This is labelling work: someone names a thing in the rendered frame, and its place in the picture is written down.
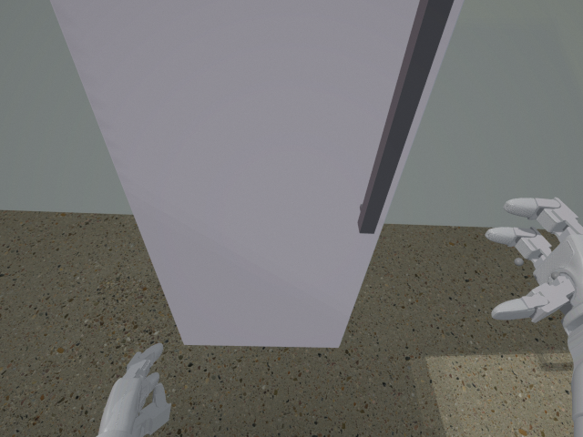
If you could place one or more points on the robot left hand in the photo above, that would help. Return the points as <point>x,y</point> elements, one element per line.
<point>128,396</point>

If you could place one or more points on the fridge door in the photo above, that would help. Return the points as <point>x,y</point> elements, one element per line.
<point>244,134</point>

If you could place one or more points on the robot right hand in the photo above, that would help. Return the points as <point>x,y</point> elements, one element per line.
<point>566,291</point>

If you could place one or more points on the handle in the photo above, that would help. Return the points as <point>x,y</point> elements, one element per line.
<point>429,24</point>

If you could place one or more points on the robot right forearm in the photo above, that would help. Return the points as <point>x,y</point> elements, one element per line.
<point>573,326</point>

